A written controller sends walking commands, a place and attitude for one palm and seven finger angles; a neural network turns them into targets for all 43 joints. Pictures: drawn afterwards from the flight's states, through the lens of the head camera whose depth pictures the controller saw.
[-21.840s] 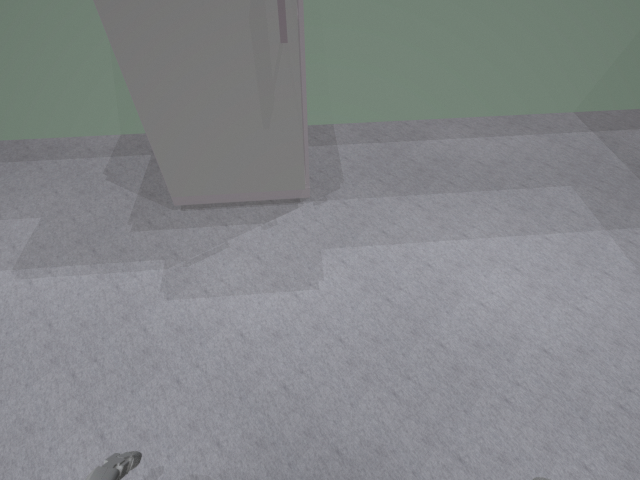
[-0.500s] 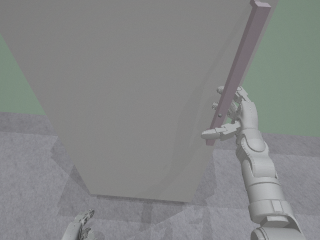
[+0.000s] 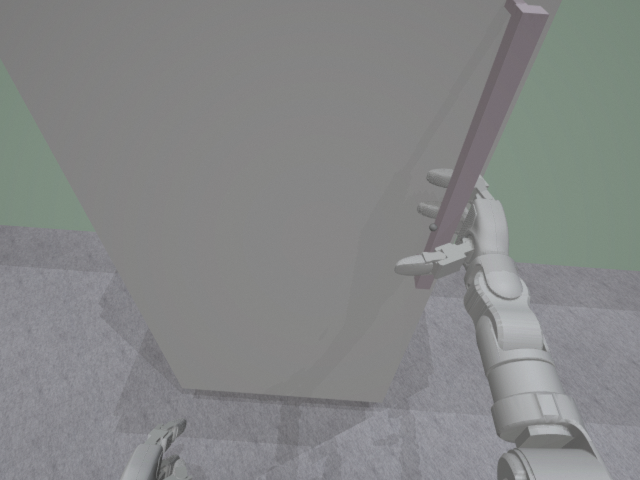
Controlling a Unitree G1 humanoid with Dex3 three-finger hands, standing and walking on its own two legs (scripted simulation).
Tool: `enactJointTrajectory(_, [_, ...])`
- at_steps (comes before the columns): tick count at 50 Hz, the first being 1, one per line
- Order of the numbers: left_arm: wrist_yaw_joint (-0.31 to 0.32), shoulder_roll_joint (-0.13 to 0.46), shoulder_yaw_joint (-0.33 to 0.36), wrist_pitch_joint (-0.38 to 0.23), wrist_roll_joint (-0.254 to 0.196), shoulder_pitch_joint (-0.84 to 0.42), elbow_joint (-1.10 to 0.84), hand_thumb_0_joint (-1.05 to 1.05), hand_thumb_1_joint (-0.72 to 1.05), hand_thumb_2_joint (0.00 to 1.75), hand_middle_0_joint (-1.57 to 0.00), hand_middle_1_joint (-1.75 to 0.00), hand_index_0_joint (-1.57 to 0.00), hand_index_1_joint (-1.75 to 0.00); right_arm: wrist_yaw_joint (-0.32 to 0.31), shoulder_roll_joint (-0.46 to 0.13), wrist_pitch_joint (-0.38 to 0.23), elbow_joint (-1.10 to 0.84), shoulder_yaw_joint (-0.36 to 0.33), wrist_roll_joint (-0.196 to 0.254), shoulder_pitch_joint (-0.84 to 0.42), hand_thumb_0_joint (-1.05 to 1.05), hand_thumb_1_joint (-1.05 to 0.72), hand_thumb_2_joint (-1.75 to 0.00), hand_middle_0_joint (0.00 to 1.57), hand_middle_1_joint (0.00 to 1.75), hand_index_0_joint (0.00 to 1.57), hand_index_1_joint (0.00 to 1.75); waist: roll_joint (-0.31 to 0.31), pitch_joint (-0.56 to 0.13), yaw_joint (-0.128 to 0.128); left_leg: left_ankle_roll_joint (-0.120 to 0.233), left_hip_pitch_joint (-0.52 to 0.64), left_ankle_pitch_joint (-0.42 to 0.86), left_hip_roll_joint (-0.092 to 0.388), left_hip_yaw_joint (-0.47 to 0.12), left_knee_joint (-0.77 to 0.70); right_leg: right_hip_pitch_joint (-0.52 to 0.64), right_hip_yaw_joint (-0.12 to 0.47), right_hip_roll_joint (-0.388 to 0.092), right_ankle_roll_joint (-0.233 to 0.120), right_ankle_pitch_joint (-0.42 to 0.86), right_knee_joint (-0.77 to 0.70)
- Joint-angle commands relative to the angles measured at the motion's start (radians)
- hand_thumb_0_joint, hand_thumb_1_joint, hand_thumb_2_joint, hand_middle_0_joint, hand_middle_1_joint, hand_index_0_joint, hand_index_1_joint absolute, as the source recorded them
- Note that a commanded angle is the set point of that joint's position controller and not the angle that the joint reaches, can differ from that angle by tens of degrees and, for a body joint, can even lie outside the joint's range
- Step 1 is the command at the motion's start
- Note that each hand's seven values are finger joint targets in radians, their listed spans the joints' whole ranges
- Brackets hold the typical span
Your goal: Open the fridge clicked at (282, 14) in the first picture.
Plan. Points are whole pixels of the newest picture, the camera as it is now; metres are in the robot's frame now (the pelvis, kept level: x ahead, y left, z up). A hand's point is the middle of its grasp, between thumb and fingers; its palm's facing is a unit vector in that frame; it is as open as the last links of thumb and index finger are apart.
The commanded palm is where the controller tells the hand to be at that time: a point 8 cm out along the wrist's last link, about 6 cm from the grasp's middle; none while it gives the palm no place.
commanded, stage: slide the fingers in behind the handle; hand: right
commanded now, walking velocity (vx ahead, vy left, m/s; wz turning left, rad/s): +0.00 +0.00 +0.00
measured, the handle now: (456, 177) +0.45 -0.13 +0.18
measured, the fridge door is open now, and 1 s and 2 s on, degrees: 0 0 3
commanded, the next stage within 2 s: grip the handle and tug to test in 0.38 s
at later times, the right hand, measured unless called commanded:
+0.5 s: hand (433, 226) +0.40 -0.11 +0.13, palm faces -0.02 +1.00 +0.01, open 13.9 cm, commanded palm +0.37 -0.16 +0.13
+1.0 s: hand (435, 226) +0.40 -0.11 +0.14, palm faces -0.01 +1.00 +0.00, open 8.1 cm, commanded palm +0.37 -0.16 +0.13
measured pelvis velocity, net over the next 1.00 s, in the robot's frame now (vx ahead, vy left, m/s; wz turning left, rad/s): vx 0.00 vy -0.01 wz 0.00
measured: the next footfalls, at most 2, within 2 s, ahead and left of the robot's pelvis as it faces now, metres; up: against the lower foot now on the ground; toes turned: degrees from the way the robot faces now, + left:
none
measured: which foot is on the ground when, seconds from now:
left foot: down 0.00-1.00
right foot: down 0.00-1.00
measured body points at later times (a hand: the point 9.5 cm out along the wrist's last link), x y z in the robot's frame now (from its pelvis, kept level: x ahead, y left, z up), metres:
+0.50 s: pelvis +0.00 -0.01 +0.00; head +0.01 +0.00 +0.45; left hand +0.13 +0.23 -0.11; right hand +0.40 -0.16 +0.14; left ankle +0.00 +0.08 -0.74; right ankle +0.00 -0.11 -0.74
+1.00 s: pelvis +0.00 -0.01 +0.00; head +0.00 -0.01 +0.45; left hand +0.14 +0.22 -0.11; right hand +0.39 -0.16 +0.14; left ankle +0.00 +0.08 -0.74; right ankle +0.00 -0.11 -0.74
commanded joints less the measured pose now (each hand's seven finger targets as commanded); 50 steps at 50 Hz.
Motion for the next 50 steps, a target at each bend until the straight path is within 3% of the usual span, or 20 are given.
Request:
enactJointTrajectory(1, [0.01, 0.109, 0.037, -0.041, 0.001, -0.075, -0.143, 0.0, 0.9, 0.9, -0.2, -0.3, -0.2, -0.3, 0.014, -0.112, -0.082, -0.242, -0.026, 0.004, -0.461, 0.0, 0.5, -0.3, 0.3, 1.2, 0.3, 1.2, 0.062, -0.262, 0.006, -0.036, 0.088, 0.268, 0.028, -0.078, -0.068, 0.084, 0.036, 0.01, -0.026, 0.181, -0.041])
enactJointTrajectory(3, [0.011, 0.115, 0.039, -0.038, -0.001, -0.073, -0.14, 0.0, 0.9, 0.9, -0.2, -0.3, -0.2, -0.3, 0.014, -0.134, -0.078, -0.208, -0.049, 0.008, -0.434, 0.0, 0.5, -0.3, 0.3, 1.2, 0.3, 1.2, 0.094, -0.25, 0.0, -0.038, 0.091, 0.244, 0.03, -0.077, -0.075, 0.069, 0.037, 0.007, -0.026, 0.165, -0.044])
enactJointTrajectory(6, [0.014, 0.109, 0.038, -0.039, -0.001, -0.074, -0.139, 0.0, 0.9, 0.9, -0.2, -0.3, -0.2, -0.3, 0.018, -0.123, -0.078, -0.211, -0.044, 0.011, -0.457, 0.0, 0.5, -0.3, 0.3, 1.2, 0.3, 1.2, 0.069, -0.263, 0.004, -0.037, 0.09, 0.263, 0.029, -0.08, -0.071, 0.079, 0.035, 0.01, -0.026, 0.176, -0.042])
enactJointTrajectory(8, [0.014, 0.115, 0.041, -0.037, 0.001, -0.065, -0.138, 0.0, 0.9, 0.9, -0.2, -0.3, -0.2, -0.3, 0.017, -0.152, -0.083, -0.211, -0.068, 0.01, -0.453, 0.0, 0.5, -0.3, 0.3, 1.2, 0.3, 1.2, 0.092, -0.282, -0.001, -0.038, 0.111, 0.277, 0.03, -0.08, -0.069, 0.078, 0.036, 0.008, -0.027, 0.19, -0.042])
enactJointTrajectory(9, [0.013, 0.112, 0.042, -0.039, -0.002, -0.072, -0.142, 0.0, 0.9, 0.9, -0.2, -0.3, -0.2, -0.3, 0.018, -0.156, -0.088, -0.222, -0.076, 0.01, -0.438, 0.0, 0.5, -0.3, 0.3, 1.2, 0.3, 1.2, 0.066, -0.293, -0.009, -0.036, 0.112, 0.277, 0.03, -0.082, -0.067, 0.08, 0.033, 0.008, -0.026, 0.19, -0.043])
enactJointTrajectory(11, [0.013, 0.108, 0.04, -0.042, -0.003, -0.07, -0.141, 0.0, 0.9, 0.9, -0.2, -0.3, -0.2, -0.3, 0.024, -0.124, -0.09, -0.226, -0.044, 0.011, -0.455, 0.0, 0.5, -0.3, 0.3, 1.2, 0.3, 1.2, 0.051, -0.288, 0.004, -0.036, 0.096, 0.282, 0.028, -0.077, -0.065, 0.092, 0.033, 0.007, -0.025, 0.195, -0.041])
enactJointTrajectory(17, [0.007, 0.109, 0.045, -0.047, -0.002, -0.061, -0.142, 0.0, 0.9, 0.9, -0.2, -0.3, -0.2, -0.3, 0.016, -0.103, -0.098, -0.247, -0.03, 0.005, -0.434, 0.0, 0.5, -0.3, 0.3, 1.2, 0.3, 1.2, 0.032, -0.3, -0.004, -0.028, 0.087, 0.3, 0.022, -0.065, -0.054, 0.118, 0.039, 0.004, -0.021, 0.231, -0.039])
enactJointTrajectory(21, [0.006, 0.113, 0.045, -0.045, -0.001, -0.059, -0.135, 0.0, 0.9, 0.9, -0.2, -0.3, -0.2, -0.3, 0.007, -0.086, -0.085, -0.229, -0.011, 0.004, -0.459, 0.0, 0.5, -0.3, 0.3, 1.2, 0.3, 1.2, 0.068, -0.264, 0.013, -0.032, 0.054, 0.259, 0.018, -0.06, -0.062, 0.115, 0.046, 0.001, -0.022, 0.205, -0.043])
enactJointTrajectory(23, [0.009, 0.122, 0.048, -0.04, 0.002, -0.06, -0.137, 0.0, 0.9, 0.9, -0.2, -0.3, -0.2, -0.3, -0.002, -0.142, -0.08, -0.221, -0.068, 0.006, -0.417, 0.0, 0.5, -0.3, 0.3, 1.2, 0.3, 1.2, 0.102, -0.278, -0.007, -0.032, 0.081, 0.255, 0.02, -0.062, -0.065, 0.103, 0.045, -0.002, -0.023, 0.206, -0.048])
enactJointTrajectory(24, [0.01, 0.116, 0.045, -0.038, 0.002, -0.067, -0.142, 0.0, 0.9, 0.9, -0.2, -0.3, -0.2, -0.3, -0.003, -0.135, -0.079, -0.228, -0.068, 0.008, -0.415, 0.0, 0.5, -0.3, 0.3, 1.2, 0.3, 1.2, 0.093, -0.285, -0.011, -0.033, 0.094, 0.267, 0.023, -0.067, -0.064, 0.098, 0.04, 0.001, -0.024, 0.209, -0.05])
enactJointTrajectory(28, [0.006, 0.113, 0.046, -0.036, 0.002, -0.063, -0.144, 0.0, 0.9, 0.9, -0.2, -0.3, -0.2, -0.3, -0.001, -0.121, -0.083, -0.262, -0.047, -0.004, -0.399, 0.0, 0.31, -0.38, 0.32, 1.23, 0.32, 1.23, 0.057, -0.3, -0.015, -0.025, 0.101, 0.308, 0.021, -0.058, -0.049, 0.123, 0.041, -0.004, -0.016, 0.265, -0.045])
enactJointTrajectory(32, [0.001, 0.105, 0.044, -0.037, 0.002, -0.067, -0.146, 0.0, 0.9, 0.9, -0.2, -0.3, -0.2, -0.3, -0.001, -0.067, -0.076, -0.289, 0.007, -0.012, -0.418, 0.0, 0.13, -0.46, 0.34, 1.25, 0.34, 1.25, 0.017, -0.276, -0.001, -0.021, 0.065, 0.297, 0.017, -0.053, -0.05, 0.146, 0.045, -0.006, -0.013, 0.268, -0.043])
enactJointTrajectory(35, [0.004, 0.11, 0.045, -0.032, 0.001, -0.066, -0.143, 0.0, 0.9, 0.9, -0.2, -0.3, -0.2, -0.3, -0.006, -0.062, -0.061, -0.27, 0.011, -0.007, -0.419, 0.0, -0.01, -0.52, 0.35, 1.27, 0.35, 1.27, 0.07, -0.259, 0.006, -0.023, 0.05, 0.258, 0.014, -0.045, -0.054, 0.138, 0.058, -0.01, -0.011, 0.242, -0.048])
enactJointTrajectory(36, [0.006, 0.109, 0.045, -0.03, 0.001, -0.072, -0.143, 0.0, 0.9, 0.9, -0.2, -0.3, -0.2, -0.3, -0.007, -0.052, -0.054, -0.268, 0.018, -0.005, -0.434, 0.0, -0.06, -0.54, 0.36, 1.28, 0.36, 1.28, 0.062, -0.255, 0.009, -0.025, 0.041, 0.249, 0.015, -0.048, -0.059, 0.141, 0.055, -0.009, -0.012, 0.231, -0.048])
enactJointTrajectory(38, [0.01, 0.114, 0.047, -0.029, 0.003, -0.071, -0.14, 0.0, 0.9, 0.9, -0.2, -0.3, -0.2, -0.3, -0.016, -0.082, -0.051, -0.263, -0.009, -0.005, -0.44, 0.0, -0.15, -0.58, 0.37, 1.29, 0.37, 1.29, 0.093, -0.265, 0.005, -0.026, 0.055, 0.236, 0.016, -0.049, -0.064, 0.139, 0.056, -0.011, -0.014, 0.224, -0.051])
enactJointTrajectory(42, [0.005, 0.102, 0.043, -0.032, 0.005, -0.071, -0.14, 0.0, 0.9, 0.9, -0.2, -0.3, -0.2, -0.3, -0.015, -0.022, -0.055, -0.286, 0.042, -0.01, -0.44, 0.0, -0.34, -0.66, 0.39, 1.32, 0.39, 1.32, 0.042, -0.287, 0.005, -0.021, 0.046, 0.269, 0.016, -0.045, -0.05, 0.168, 0.058, -0.009, -0.007, 0.266, -0.044])
enactJointTrajectory(44, [0.005, 0.109, 0.045, -0.027, 0.004, -0.069, -0.139, 0.0, 0.9, 0.9, -0.2, -0.3, -0.2, -0.3, -0.018, -0.063, -0.054, -0.267, 0.004, -0.006, -0.422, 0.0, -0.43, -0.7, 0.4, 1.33, 0.4, 1.33, 0.073, -0.28, 0.0, -0.022, 0.059, 0.268, 0.016, -0.047, -0.054, 0.149, 0.058, -0.01, -0.009, 0.26, -0.046])
enactJointTrajectory(45, [0.006, 0.108, 0.044, -0.025, 0.005, -0.073, -0.14, 0.0, 0.9, 0.9, -0.2, -0.3, -0.2, -0.3, -0.017, -0.068, -0.055, -0.269, 0.0, -0.008, -0.42, 0.0, -0.48, -0.72, 0.41, 1.34, 0.41, 1.34, 0.064, -0.28, -0.004, -0.022, 0.065, 0.264, 0.016, -0.049, -0.054, 0.141, 0.054, -0.007, -0.009, 0.249, -0.047])
enactJointTrajectory(46, [0.008, 0.105, 0.04, -0.026, 0.005, -0.077, -0.141, 0.0, 0.9, 0.9, -0.2, -0.3, -0.2, -0.3, -0.012, -0.038, -0.053, -0.264, 0.033, -0.008, -0.451, 0.0, -0.53, -0.74, 0.41, 1.35, 0.41, 1.35, 0.058, -0.258, 0.011, -0.024, 0.049, 0.253, 0.017, -0.049, -0.059, 0.14, 0.053, -0.005, -0.012, 0.233, -0.047])
enactJointTrajectory(50, [0.011, 0.108, 0.04, -0.023, 0.005, -0.075, -0.138, 0.0, 0.9, 0.9, -0.2, -0.3, -0.2, -0.3, -0.015, -0.088, -0.052, -0.246, -0.017, -0.007, -0.453, 0.0, -0.71, -0.82, 0.43, 1.37, 0.43, 1.37, 0.065, -0.271, -0.002, -0.023, 0.067, 0.247, 0.018, -0.056, -0.063, 0.126, 0.054, -0.002, -0.014, 0.222, -0.049])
